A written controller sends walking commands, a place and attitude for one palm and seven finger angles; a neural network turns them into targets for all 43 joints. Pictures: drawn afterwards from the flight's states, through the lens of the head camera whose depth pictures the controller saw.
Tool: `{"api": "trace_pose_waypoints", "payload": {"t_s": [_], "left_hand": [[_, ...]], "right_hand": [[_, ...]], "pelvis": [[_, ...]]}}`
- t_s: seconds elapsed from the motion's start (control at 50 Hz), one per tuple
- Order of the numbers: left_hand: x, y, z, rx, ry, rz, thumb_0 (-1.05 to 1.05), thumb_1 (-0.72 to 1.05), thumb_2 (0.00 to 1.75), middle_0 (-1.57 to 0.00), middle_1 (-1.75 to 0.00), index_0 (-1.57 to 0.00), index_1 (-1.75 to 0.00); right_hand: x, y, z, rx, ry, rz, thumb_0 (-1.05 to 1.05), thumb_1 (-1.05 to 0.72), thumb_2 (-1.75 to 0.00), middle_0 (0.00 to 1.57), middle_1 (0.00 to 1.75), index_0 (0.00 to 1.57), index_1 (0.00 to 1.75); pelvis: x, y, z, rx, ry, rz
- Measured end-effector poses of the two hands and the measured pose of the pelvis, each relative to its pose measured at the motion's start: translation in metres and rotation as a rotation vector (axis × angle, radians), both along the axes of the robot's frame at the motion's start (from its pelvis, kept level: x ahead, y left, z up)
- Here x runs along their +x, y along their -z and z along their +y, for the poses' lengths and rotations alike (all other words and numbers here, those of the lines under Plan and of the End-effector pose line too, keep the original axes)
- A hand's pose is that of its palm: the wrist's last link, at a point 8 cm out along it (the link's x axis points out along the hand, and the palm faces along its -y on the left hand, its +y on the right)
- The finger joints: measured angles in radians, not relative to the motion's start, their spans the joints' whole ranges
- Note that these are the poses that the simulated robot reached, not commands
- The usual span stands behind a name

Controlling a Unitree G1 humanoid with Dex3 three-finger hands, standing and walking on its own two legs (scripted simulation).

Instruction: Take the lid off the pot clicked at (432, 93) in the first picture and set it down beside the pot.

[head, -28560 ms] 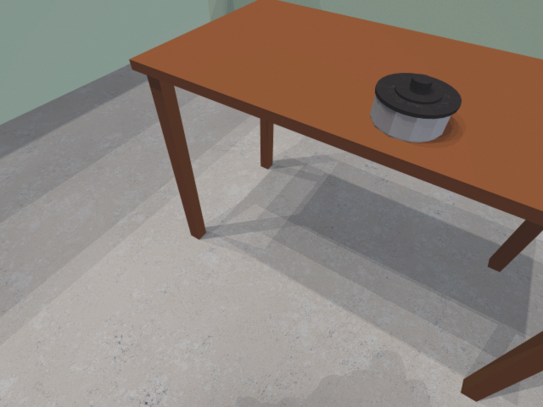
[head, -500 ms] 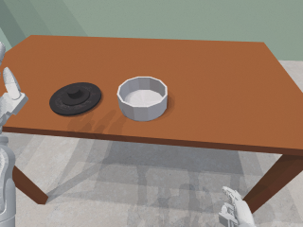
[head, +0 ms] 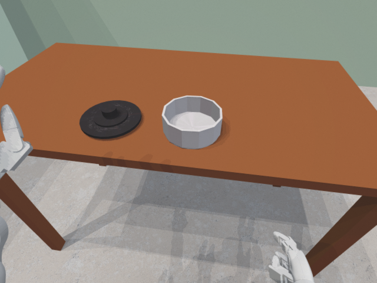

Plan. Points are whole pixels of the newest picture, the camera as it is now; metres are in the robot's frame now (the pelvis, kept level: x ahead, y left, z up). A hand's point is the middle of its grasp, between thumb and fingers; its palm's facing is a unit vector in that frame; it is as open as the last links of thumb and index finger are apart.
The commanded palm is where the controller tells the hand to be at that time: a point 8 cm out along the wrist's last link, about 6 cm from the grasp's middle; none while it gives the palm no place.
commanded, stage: step back with the hand held close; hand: left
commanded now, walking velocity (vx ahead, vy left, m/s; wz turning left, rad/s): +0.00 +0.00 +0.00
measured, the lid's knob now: (109, 110) +0.50 +0.31 +0.09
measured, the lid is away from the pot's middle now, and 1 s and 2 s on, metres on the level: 0.24 0.24 0.24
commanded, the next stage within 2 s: stop stepping back and stand still in 1.38 s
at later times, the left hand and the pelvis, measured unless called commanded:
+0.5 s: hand (43, 158) +0.19 +0.24 +0.24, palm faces +0.36 -0.79 -0.49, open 7.5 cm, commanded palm +0.12 +0.30 +0.27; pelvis -0.02 +0.02 -0.01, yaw -2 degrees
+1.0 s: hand out of the picture +0.11 +0.27 +0.26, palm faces +0.50 -0.81 -0.30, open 7.5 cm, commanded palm +0.03 +0.32 +0.27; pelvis -0.11 +0.04 -0.02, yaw +0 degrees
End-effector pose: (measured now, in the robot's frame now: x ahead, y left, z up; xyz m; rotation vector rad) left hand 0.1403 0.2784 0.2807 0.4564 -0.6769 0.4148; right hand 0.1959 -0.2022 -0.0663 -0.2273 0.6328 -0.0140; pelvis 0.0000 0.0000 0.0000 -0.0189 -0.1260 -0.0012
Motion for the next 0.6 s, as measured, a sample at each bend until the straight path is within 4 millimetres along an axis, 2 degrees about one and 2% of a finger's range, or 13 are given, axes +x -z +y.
{"api": "trace_pose_waypoints", "payload": {"t_s": [0.12,0.22,0.26,0.36,0.42,0.52,0.6], "left_hand": [[0.002,0.004,-0.002,-0.02,0.004,0.012,0.01,0.88,0.9,-0.21,-0.3,-0.2,-0.3],[0.001,-0.017,-0.004,0.131,-0.012,-0.076,0.01,0.88,0.9,-0.21,-0.3,-0.21,-0.3],[0.004,-0.018,-0.004,0.157,0.007,-0.094,0.01,0.88,0.9,-0.21,-0.3,-0.21,-0.3],[0.023,0.002,0.001,0.142,0.068,0.004,0.0,0.88,0.9,-0.21,-0.3,-0.2,-0.3],[0.028,0.016,0.005,0.153,0.089,0.084,0.01,0.88,0.9,-0.21,-0.3,-0.21,-0.3],[0.011,0.023,0.003,0.221,0.12,0.127,0.01,0.88,0.9,-0.21,-0.3,-0.21,-0.3],[-0.018,0.012,-0.003,0.281,0.11,0.06,0.01,0.88,0.9,-0.22,-0.3,-0.21,-0.3]], "right_hand": [[-0.001,0.001,0.004,0.012,-0.007,-0.006,0.01,-0.9,-0.9,0.2,0.3,0.2,0.3],[-0.003,0.001,-0.002,-0.003,0.005,0.011,0.01,-0.9,-0.9,0.2,0.3,0.2,0.3],[-0.007,0.003,-0.007,-0.014,0.032,0.031,0.01,-0.9,-0.9,0.2,0.3,0.2,0.3],[-0.022,0.003,-0.019,-0.039,0.126,0.07,0.01,-0.9,-0.9,0.2,0.3,0.2,0.3],[-0.035,0.002,-0.022,-0.05,0.167,0.083,0.01,-0.9,-0.9,0.2,0.3,0.2,0.3],[-0.057,0.002,-0.019,-0.063,0.177,0.102,0.01,-0.91,-0.9,0.2,0.3,0.2,0.3],[-0.071,0.008,-0.013,-0.057,0.152,0.099,0.01,-0.9,-0.9,0.2,0.3,0.2,0.3]], "pelvis": [[-0.002,0.0,0.0,0.001,0.003,0.002],[-0.002,0.003,0.001,-0.021,-0.001,0.056],[-0.002,0.004,0.005,-0.028,-0.001,0.074],[-0.004,0.006,0.017,-0.018,0.017,0.102],[-0.009,0.007,0.023,-0.012,0.028,0.116],[-0.023,0.011,0.025,-0.006,0.029,0.131],[-0.036,0.015,0.023,-0.007,0.015,0.132]]}}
